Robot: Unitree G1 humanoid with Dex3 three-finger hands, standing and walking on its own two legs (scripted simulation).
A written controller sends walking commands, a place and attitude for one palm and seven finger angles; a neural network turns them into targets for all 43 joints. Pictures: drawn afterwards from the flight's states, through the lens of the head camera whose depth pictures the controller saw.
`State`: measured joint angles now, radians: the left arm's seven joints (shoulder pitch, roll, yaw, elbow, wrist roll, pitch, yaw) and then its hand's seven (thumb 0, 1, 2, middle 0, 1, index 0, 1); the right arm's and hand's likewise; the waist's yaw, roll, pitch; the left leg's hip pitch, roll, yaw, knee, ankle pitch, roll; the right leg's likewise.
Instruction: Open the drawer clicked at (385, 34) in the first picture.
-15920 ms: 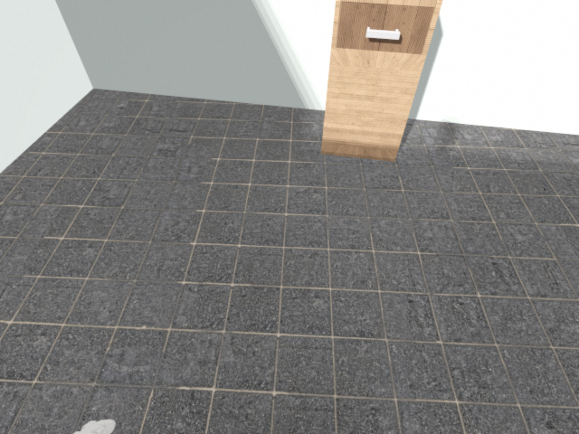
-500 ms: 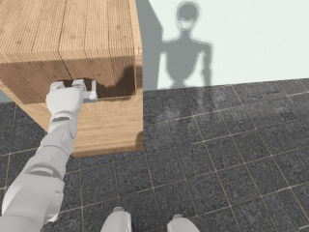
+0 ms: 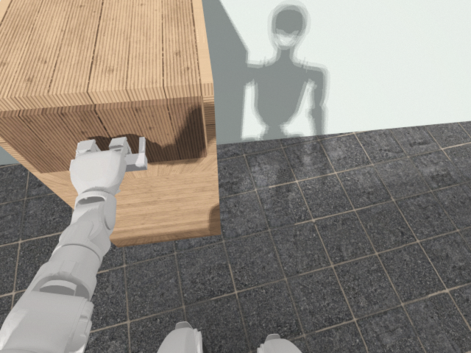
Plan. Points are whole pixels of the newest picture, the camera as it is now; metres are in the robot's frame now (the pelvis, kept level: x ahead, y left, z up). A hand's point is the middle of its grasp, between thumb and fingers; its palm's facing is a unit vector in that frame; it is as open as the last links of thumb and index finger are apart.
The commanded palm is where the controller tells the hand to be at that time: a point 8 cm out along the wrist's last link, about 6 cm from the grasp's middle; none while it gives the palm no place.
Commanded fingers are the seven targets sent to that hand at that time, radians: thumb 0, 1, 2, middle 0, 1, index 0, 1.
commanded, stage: pull the drawer open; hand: left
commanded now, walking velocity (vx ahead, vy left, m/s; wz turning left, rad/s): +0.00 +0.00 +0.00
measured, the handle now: (111, 155) +0.49 +0.23 -0.01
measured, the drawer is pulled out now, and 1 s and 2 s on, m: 0.01 0.05 0.12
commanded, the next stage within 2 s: none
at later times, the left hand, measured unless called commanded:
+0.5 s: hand (110, 204) +0.39 +0.22 -0.04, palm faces -0.02 -0.05 -1.00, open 5.7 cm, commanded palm +0.37 +0.22 +0.02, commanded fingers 0.00 0.90 0.90 -0.40 -1.35 -0.40 -1.35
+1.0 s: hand (109, 204) +0.39 +0.22 -0.03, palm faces -0.03 -0.03 -1.00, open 5.8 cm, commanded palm +0.37 +0.22 +0.02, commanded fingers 0.00 0.90 0.90 -0.40 -1.35 -0.40 -1.35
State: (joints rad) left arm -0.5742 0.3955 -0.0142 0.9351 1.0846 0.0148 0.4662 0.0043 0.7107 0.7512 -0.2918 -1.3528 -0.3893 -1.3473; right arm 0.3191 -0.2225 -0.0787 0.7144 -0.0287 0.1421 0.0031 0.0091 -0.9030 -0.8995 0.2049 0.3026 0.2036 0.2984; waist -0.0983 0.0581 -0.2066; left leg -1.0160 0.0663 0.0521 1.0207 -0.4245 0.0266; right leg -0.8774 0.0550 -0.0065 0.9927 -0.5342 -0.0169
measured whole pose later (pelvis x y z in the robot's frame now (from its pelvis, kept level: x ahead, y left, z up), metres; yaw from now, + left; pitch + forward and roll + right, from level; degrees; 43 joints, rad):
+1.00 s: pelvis -0.02 -0.01 +0.00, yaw +1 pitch +22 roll -2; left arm -0.55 0.37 -0.04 0.96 1.11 -0.01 0.51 0.00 0.68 0.81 -0.33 -1.35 -0.39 -1.35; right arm 0.32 -0.23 -0.08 0.74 -0.02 0.13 -0.02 0.01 -0.90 -0.90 0.20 0.30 0.20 0.30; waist -0.08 0.06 -0.20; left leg -1.02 0.06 0.03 1.04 -0.40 0.02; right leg -0.89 0.05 -0.03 1.04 -0.53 -0.03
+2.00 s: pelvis +0.00 -0.01 +0.01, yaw +1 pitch +18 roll -1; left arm -0.11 0.30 -0.09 0.52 1.08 0.08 0.47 0.01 0.69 0.74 -0.28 -1.35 -0.39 -1.32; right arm 0.22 -0.20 -0.05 0.62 -0.02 0.14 0.00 0.01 -0.90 -0.90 0.21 0.30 0.20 0.30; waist -0.04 0.05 -0.21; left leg -0.86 0.05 0.05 0.98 -0.42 0.02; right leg -0.73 0.05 0.00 0.97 -0.54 -0.03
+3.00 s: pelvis +0.00 -0.03 -0.03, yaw +2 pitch +18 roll +1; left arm 0.68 0.33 -0.02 -0.12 1.07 -0.15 0.53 0.02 0.68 0.75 -0.21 -1.30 -0.33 -1.25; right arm 0.12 -0.21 -0.03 0.50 -0.09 0.13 0.07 0.02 -0.90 -0.90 0.20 0.30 0.20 0.30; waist 0.05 0.05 -0.23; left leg -0.98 0.05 0.03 1.17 -0.50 -0.02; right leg -0.86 0.04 -0.02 1.20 -0.66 -0.06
